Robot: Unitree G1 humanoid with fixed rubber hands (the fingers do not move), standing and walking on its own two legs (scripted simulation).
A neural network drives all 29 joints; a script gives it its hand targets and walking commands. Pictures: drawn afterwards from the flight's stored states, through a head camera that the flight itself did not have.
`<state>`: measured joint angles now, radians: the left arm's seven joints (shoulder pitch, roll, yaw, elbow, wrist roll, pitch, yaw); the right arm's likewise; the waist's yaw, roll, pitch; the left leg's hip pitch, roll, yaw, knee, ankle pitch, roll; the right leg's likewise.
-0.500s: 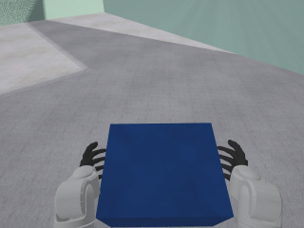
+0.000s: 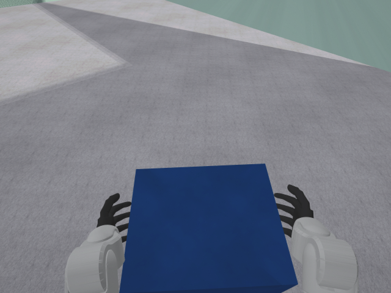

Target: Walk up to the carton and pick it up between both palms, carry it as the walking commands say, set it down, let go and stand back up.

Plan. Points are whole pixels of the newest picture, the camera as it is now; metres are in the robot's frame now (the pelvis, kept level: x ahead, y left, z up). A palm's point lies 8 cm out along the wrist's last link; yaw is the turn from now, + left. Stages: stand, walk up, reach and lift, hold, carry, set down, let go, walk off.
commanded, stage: carry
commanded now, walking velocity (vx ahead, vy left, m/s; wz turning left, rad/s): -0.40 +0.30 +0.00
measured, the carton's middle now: (203, 233) +0.26 +0.01 +0.01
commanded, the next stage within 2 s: none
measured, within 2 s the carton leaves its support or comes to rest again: neither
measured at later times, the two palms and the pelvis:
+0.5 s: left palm out of the picture +0.01 +0.30 +0.09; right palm out of the picture -0.01 -0.04 +0.08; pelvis -0.24 +0.15 +0.00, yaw +0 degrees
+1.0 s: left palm out of the picture -0.23 +0.49 +0.08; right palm out of the picture -0.23 +0.15 +0.07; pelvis -0.48 +0.33 -0.01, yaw +0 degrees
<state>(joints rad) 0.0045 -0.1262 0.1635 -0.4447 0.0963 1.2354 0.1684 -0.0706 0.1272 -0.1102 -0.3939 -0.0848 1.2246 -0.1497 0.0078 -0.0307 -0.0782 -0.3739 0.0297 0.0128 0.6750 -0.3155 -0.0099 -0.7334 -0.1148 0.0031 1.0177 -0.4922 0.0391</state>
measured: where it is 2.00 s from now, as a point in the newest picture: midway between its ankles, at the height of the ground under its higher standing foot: outside the picture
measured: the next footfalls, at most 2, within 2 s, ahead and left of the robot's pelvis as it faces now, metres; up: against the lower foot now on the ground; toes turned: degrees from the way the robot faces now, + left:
right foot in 0.22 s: -0.12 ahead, -0.01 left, +0.00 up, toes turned -9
left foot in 0.60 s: -0.28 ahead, +0.38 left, +0.00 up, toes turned +0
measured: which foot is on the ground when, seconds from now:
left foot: down 0.00-0.24, up 0.26-0.58, down 0.60-0.94, up 0.96-1.00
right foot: up 0.00-0.20, down 0.22-0.62, up 0.64-0.90, down 0.92-1.00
